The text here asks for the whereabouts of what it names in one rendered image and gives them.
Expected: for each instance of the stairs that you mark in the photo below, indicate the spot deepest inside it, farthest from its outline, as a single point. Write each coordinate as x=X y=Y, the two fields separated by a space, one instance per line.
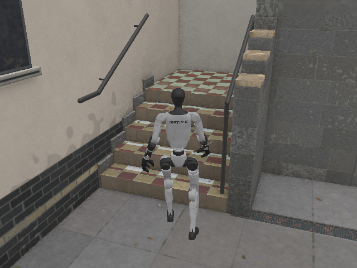
x=126 y=174

